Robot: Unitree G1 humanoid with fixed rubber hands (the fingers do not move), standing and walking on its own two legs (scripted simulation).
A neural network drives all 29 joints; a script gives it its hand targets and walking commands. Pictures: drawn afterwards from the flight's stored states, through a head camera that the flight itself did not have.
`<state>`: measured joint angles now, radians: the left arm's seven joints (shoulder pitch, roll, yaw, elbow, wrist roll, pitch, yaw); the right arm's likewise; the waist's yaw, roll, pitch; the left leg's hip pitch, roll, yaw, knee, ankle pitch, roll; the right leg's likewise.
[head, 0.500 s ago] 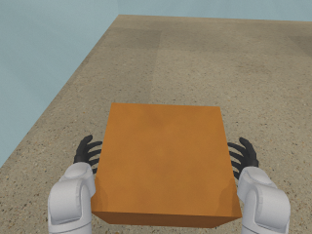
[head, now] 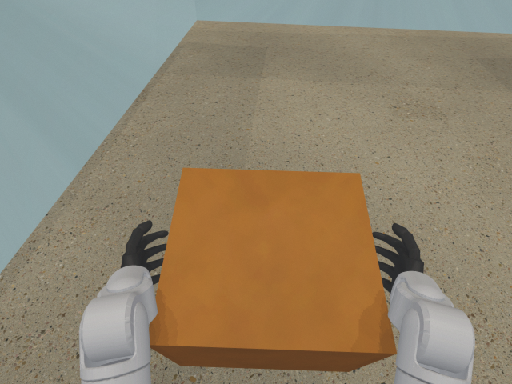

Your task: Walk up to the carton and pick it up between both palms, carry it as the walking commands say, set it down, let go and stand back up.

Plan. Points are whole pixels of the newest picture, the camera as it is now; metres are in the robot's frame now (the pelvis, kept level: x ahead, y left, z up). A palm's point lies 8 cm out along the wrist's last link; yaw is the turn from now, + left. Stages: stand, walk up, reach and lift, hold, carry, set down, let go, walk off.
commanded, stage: carry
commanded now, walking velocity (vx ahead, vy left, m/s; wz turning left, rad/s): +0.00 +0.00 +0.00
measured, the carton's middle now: (267, 272) +0.31 -0.01 +0.02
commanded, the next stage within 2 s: hold in 1.38 s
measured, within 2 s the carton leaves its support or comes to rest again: neither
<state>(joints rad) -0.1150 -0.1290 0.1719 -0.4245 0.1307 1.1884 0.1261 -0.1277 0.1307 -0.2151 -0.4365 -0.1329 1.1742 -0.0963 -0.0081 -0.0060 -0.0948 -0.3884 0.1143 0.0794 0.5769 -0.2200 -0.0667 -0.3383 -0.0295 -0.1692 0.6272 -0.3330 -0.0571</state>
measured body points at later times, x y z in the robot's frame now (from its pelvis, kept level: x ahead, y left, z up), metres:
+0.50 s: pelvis +0.00 +0.00 +0.00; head -0.02 +0.00 +0.45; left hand +0.27 +0.18 +0.09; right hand +0.27 -0.19 +0.09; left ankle +0.04 +0.16 -0.73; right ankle +0.00 -0.08 -0.73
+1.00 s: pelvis +0.01 +0.01 +0.00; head -0.01 +0.01 +0.45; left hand +0.29 +0.19 +0.07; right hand +0.28 -0.18 +0.07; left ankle +0.04 +0.16 -0.73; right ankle +0.00 -0.08 -0.73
